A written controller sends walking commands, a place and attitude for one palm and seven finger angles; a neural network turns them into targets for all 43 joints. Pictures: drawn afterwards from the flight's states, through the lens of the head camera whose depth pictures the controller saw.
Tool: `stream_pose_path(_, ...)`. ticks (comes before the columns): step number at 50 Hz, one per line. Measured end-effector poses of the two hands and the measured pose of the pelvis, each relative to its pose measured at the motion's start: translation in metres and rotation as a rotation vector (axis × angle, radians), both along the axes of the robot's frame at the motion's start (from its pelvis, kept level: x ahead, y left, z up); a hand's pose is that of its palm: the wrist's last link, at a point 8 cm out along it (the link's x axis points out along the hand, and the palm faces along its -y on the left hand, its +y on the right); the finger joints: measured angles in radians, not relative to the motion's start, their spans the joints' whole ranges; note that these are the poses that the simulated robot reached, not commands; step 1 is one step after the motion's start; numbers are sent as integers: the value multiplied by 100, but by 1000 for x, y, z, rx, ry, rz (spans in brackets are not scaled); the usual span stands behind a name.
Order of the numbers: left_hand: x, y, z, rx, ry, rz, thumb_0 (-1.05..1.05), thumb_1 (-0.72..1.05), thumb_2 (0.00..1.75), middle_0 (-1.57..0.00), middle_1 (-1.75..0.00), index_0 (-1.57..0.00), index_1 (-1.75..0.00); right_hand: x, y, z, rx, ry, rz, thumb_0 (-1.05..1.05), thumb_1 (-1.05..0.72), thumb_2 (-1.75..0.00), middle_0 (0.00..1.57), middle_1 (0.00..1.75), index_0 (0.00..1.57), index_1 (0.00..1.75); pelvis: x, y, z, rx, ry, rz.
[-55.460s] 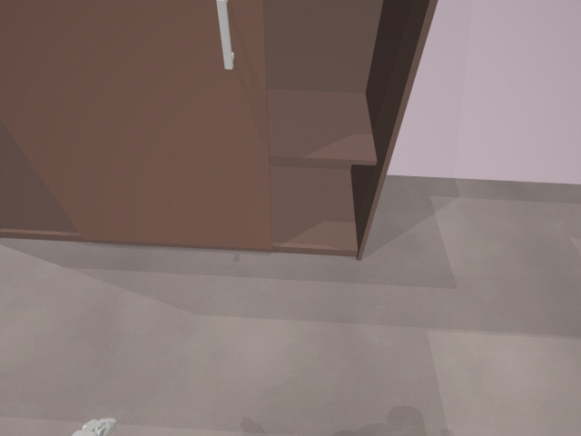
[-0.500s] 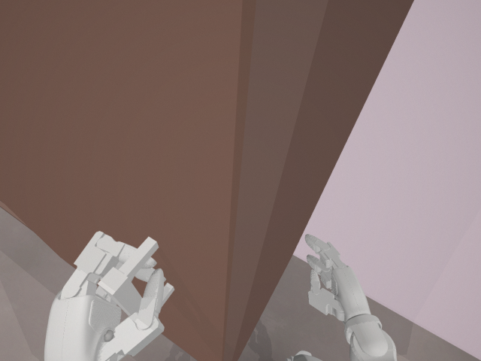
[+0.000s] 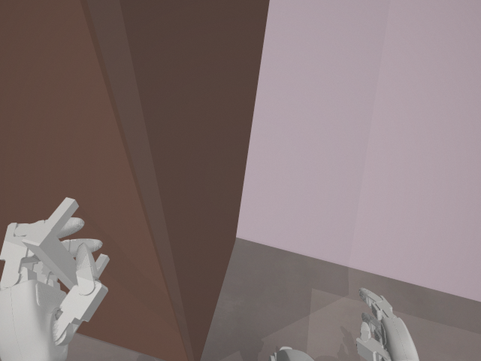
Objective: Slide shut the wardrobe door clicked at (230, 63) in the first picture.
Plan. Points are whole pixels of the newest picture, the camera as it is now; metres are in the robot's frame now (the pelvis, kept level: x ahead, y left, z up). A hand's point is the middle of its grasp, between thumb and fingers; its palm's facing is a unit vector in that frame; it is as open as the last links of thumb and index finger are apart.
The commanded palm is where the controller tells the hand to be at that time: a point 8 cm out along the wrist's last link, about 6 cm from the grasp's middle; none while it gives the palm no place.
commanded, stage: step sideways, sliding the door along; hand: left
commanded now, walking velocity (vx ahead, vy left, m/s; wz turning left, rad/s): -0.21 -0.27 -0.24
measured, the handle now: (76, 254) +0.19 +0.23 +0.15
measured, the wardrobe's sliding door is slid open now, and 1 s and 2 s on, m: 0.00 0.00 0.00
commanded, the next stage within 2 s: none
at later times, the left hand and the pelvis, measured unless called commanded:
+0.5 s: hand (97, 283) +0.16 +0.19 +0.15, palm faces +0.52 -0.85 -0.02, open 6.0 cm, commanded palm +0.10 +0.13 +0.14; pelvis -0.09 -0.01 -0.01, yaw -9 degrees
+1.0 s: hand (85, 299) +0.14 +0.20 +0.15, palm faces +0.20 -0.98 +0.02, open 5.9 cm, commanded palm +0.11 +0.18 +0.15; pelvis -0.09 +0.08 +0.01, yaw -9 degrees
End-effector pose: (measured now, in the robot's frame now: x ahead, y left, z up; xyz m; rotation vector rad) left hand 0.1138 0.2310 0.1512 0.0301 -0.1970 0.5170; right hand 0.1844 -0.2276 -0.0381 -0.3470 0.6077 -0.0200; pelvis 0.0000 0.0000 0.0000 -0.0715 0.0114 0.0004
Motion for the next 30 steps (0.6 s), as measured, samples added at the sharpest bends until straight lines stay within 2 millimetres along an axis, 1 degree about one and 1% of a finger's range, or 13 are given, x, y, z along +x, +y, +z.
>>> stream_pose_path(3,-1,1,0,-17,4,-32,2,81,82,-28,-147,-24,-142,-33,-7,15,4,-11,-31,2,-91,-90,20,30,20,30,-10,-2,10,-41,-16,-53)
stream_pose_path(6,-1,2,1,-22,6,-55,2,81,83,-26,-147,-24,-141,-60,-10,26,21,-28,-54,2,-91,-90,20,30,20,30,-27,-7,17,-68,-33,-101)
stream_pose_path(9,-1,2,1,-12,4,-63,2,81,83,-26,-146,-22,-141,-83,-14,31,40,-55,-83,2,-90,-90,20,30,21,30,-44,-13,20,-78,-43,-130)
stream_pose_path(11,-1,2,0,-5,2,-56,2,81,83,-27,-146,-22,-142,-96,-16,30,52,-69,-102,2,-90,-90,20,30,21,30,-56,-16,21,-78,-45,-138)
stream_pose_path(14,-1,1,0,8,0,-32,2,80,84,-29,-147,-21,-143,-113,-21,23,71,-75,-126,2,-90,-90,20,30,21,30,-70,-22,20,-68,-41,-142)
stream_pose_path(17,0,0,0,26,-5,0,1,79,85,-32,-146,-19,-146,-126,-26,9,92,-61,-138,1,-90,-90,20,30,21,30,-80,-28,15,-41,-40,-142)
stream_pose_path(19,0,-1,-1,50,-15,22,1,79,86,-35,-146,-18,-147,-132,-30,-3,107,-51,-142,1,-90,-90,20,30,21,30,-84,-33,6,-3,-41,-141)
stream_pose_path(21,2,-1,-3,96,-39,45,0,78,86,-39,-147,-16,-147,-135,-35,-20,115,-48,-143,1,-90,-90,20,30,21,30,-87,-37,-9,63,-29,-145)
stream_pose_path(23,2,-1,-3,92,-38,52,-1,78,86,-42,-147,-18,-147,-138,-38,-35,105,-8,-162,2,-90,-90,20,30,21,30,-90,-27,-12,48,-30,-151)
stream_pose_path(25,1,-1,-3,65,-39,32,0,78,86,-43,-146,-18,-146,-143,-37,-43,93,34,-194,2,-90,-90,20,30,21,30,-91,-15,-11,46,-41,-165)
stream_pose_path(28,1,1,-4,54,-51,-11,0,79,85,-44,-144,-16,-144,-150,-28,-42,80,42,-230,2,-91,-90,20,30,21,30,-91,0,-11,51,-59,-173)
stream_pose_path(30,1,2,-4,48,-51,-36,0,80,84,-42,-143,-15,-143,-152,-17,-38,87,33,-235,2,-91,-90,20,30,20,30,-93,8,-9,44,-68,-165)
